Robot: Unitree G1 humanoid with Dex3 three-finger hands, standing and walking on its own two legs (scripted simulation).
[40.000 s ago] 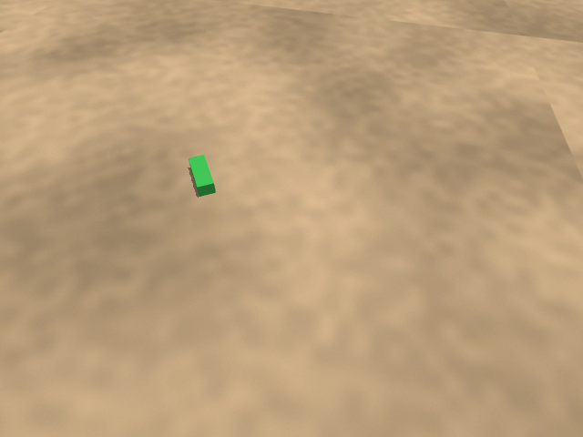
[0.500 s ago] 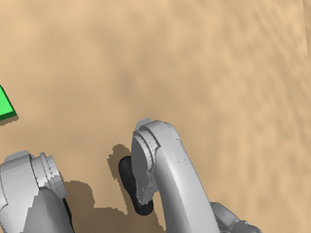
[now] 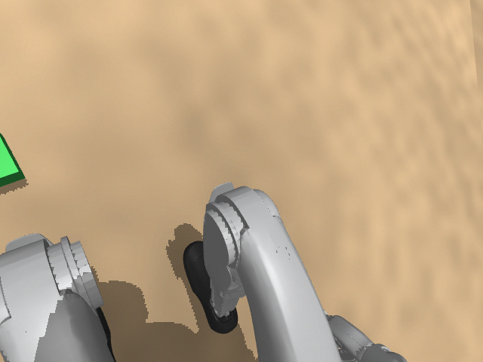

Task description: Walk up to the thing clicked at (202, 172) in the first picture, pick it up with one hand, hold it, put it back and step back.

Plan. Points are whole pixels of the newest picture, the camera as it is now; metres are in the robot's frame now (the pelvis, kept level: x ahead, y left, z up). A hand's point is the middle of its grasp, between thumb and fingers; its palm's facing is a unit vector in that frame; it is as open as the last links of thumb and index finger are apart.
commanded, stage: withdraw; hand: left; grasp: from above
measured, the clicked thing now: out of the picture +0.42 +0.33 -0.27
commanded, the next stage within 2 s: home in 0.86 s
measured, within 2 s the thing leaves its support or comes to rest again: neither
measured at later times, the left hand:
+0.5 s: hand out of the picture +0.41 +0.34 -0.09, palm faces -0.36 -0.09 -0.93, open 14.1 cm
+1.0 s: hand out of the picture +0.40 +0.33 -0.15, palm faces -0.42 -0.11 -0.90, open 14.0 cm
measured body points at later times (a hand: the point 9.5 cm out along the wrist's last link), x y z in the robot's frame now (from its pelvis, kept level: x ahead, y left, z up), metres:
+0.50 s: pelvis +0.00 -0.01 +0.05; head +0.20 +0.08 +0.44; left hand +0.42 +0.35 -0.04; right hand +0.12 -0.25 -0.06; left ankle +0.07 +0.13 -0.26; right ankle +0.11 -0.11 -0.26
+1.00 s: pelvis -0.01 -0.01 +0.03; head +0.22 +0.10 +0.41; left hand +0.42 +0.33 -0.09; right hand +0.08 -0.28 -0.06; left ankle +0.07 +0.13 -0.26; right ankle +0.11 -0.11 -0.26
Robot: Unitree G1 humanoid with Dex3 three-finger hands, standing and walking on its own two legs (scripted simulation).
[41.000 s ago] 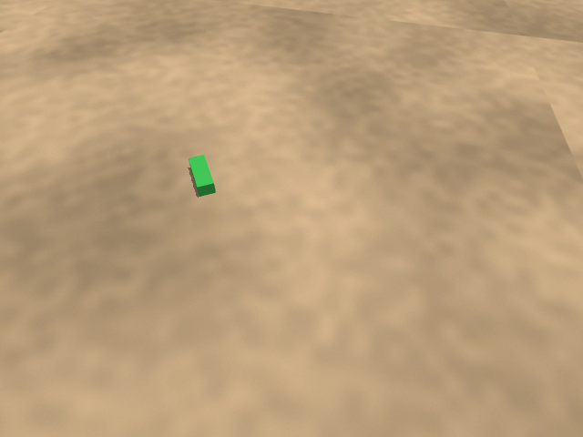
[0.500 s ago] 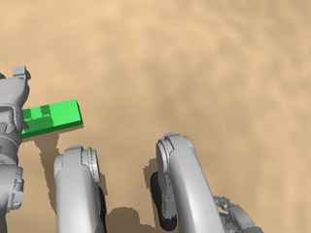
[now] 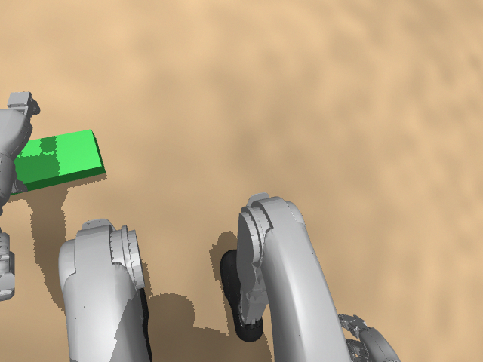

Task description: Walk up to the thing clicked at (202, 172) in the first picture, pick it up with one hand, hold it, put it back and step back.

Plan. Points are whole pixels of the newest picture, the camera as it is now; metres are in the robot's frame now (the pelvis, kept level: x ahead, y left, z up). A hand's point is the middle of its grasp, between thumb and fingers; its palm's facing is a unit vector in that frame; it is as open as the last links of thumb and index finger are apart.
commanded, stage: home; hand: left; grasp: from above
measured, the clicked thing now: (39, 164) +0.46 +0.29 -0.30
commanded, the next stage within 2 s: none
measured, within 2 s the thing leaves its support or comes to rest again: neither
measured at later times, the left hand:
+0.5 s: hand out of the picture +0.37 +0.26 -0.01, palm faces -0.29 -0.62 -0.73, open 8.5 cm
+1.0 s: hand out of the picture +0.26 +0.23 +0.21, palm faces +0.14 -0.95 -0.28, open 7.4 cm
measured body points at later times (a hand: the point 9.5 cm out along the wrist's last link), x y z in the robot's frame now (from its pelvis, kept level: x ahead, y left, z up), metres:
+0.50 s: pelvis +0.01 +0.00 +0.13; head +0.20 +0.04 +0.53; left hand +0.38 +0.29 +0.04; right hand +0.15 -0.25 +0.00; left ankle +0.09 +0.13 -0.29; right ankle +0.11 -0.12 -0.29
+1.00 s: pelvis +0.05 +0.01 +0.31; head +0.14 +0.04 +0.75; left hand +0.25 +0.28 +0.23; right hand +0.26 -0.20 +0.22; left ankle +0.08 +0.13 -0.29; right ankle +0.11 -0.12 -0.29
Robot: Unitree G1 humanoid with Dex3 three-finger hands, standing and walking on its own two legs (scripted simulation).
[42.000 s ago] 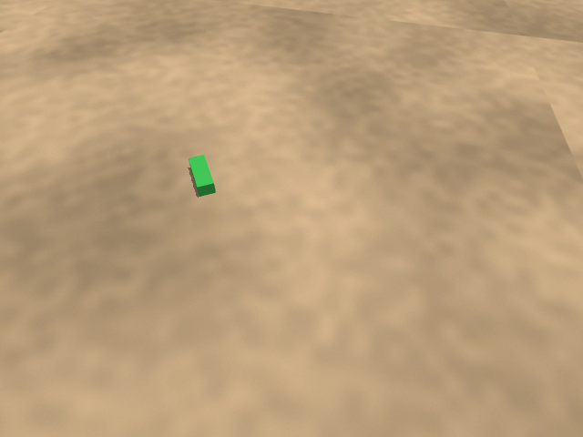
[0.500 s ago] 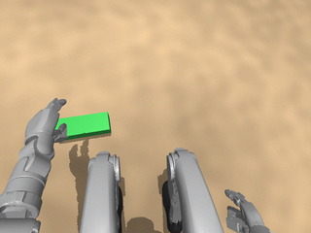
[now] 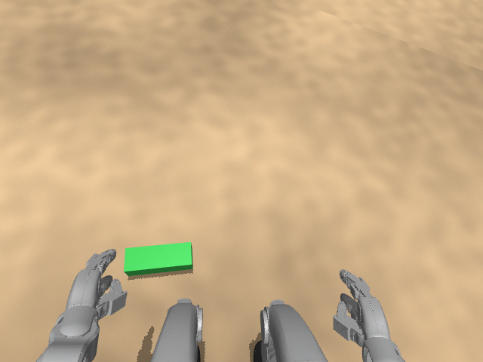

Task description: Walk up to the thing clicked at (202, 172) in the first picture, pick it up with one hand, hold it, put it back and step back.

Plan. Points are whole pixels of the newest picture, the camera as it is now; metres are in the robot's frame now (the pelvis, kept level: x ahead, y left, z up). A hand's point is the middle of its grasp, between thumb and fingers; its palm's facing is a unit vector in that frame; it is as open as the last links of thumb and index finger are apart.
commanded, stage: home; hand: left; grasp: from above
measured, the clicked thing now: (159, 258) +0.44 +0.23 -0.60
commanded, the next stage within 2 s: none
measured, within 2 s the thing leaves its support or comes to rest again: neither
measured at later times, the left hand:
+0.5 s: hand (93, 313) +0.20 +0.19 +0.04, palm faces +0.09 -0.98 -0.20, open 7.4 cm
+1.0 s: hand (99, 317) +0.19 +0.18 +0.03, palm faces +0.08 -0.98 -0.20, open 7.4 cm
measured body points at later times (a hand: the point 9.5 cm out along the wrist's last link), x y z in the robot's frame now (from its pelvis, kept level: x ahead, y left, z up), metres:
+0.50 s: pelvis +0.04 +0.00 +0.08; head +0.06 +0.01 +0.53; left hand +0.19 +0.24 +0.05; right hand +0.21 -0.23 +0.03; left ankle +0.05 +0.11 -0.60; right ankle +0.04 -0.13 -0.60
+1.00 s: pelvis +0.04 +0.00 +0.08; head +0.05 +0.00 +0.53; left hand +0.19 +0.23 +0.05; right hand +0.20 -0.24 +0.02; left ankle +0.05 +0.11 -0.60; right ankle +0.04 -0.13 -0.60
